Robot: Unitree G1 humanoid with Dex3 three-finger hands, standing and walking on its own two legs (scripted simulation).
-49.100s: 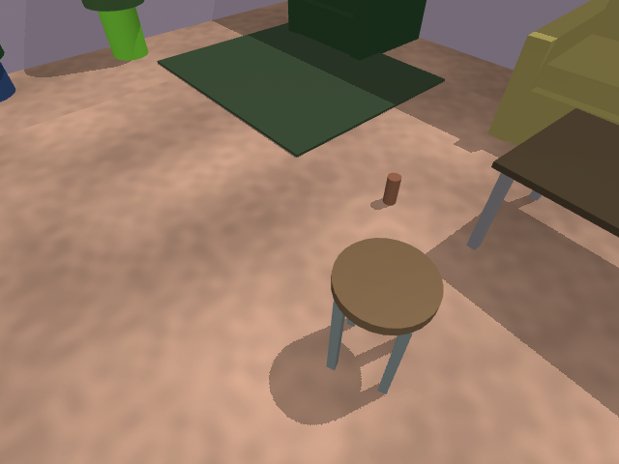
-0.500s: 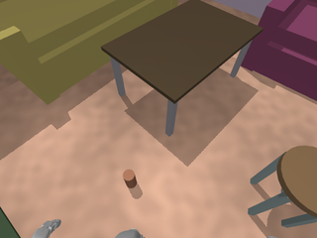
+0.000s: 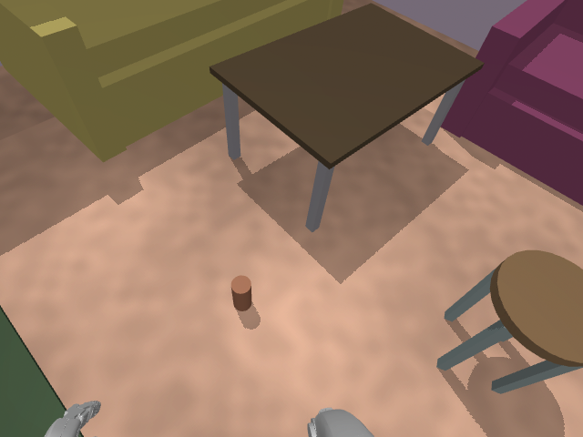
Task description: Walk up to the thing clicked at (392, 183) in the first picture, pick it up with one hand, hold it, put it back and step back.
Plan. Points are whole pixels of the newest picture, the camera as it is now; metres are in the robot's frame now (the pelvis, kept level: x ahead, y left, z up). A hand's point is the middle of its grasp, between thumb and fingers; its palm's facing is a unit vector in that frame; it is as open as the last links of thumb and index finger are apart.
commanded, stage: step back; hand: left
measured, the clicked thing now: (241, 294) +0.61 +0.15 -0.69
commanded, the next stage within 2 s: none
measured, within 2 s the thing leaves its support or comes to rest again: neither
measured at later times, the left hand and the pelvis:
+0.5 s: hand out of the picture -0.03 +0.23 -0.15, palm faces -0.01 -0.92 -0.40, open 7.4 cm; pelvis -0.16 -0.03 -0.01, yaw +0 degrees
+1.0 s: hand out of the picture -0.28 +0.18 -0.15, palm faces -0.04 -0.91 -0.41, open 7.4 cm; pelvis -0.35 -0.08 -0.01, yaw -3 degrees
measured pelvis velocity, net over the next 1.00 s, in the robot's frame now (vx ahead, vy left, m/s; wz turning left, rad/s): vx -0.35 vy -0.08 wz -0.05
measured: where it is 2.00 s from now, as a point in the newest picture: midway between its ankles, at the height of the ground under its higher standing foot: outside the picture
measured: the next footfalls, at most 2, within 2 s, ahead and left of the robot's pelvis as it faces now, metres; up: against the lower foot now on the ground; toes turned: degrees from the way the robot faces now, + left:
right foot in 0.22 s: -0.07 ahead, -0.17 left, +0.00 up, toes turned +0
left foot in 0.52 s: -0.14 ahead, +0.07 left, +0.00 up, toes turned -2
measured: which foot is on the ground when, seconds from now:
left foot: down 0.00-0.26, up 0.28-0.50, down 0.52-0.90, up 0.92-1.00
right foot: up 0.00-0.20, down 0.22-0.54, up 0.56-0.86, down 0.88-1.00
